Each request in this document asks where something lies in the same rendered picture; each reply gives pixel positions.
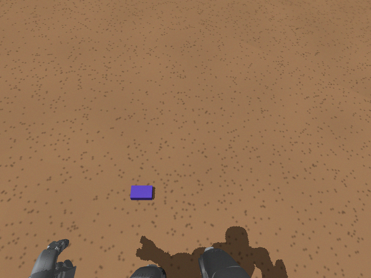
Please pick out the small box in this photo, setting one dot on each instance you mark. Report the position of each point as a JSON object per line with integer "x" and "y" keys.
{"x": 141, "y": 192}

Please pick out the left robot hand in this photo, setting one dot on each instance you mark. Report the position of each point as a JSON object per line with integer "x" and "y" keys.
{"x": 47, "y": 260}

